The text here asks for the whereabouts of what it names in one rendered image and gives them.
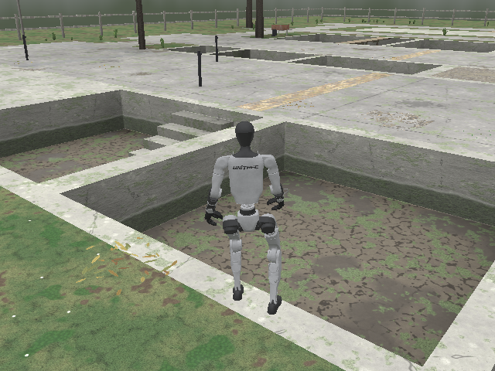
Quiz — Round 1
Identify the robot right forearm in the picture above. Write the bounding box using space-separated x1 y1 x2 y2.
273 183 284 202

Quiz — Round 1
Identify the right robot upper arm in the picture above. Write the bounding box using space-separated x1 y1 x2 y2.
261 155 282 195

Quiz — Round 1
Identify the humanoid robot torso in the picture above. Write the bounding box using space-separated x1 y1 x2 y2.
228 152 264 232

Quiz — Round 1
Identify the robot right shin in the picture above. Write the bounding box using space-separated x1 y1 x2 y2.
268 250 282 304

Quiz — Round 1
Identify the left robot upper arm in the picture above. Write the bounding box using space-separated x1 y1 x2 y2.
210 155 230 199

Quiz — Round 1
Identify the robot left forearm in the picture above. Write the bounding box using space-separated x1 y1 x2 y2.
206 186 218 213

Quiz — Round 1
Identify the robot right hand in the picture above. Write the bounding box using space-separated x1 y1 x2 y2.
267 198 284 210

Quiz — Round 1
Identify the robot left hand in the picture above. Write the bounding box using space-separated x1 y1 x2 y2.
204 210 223 226

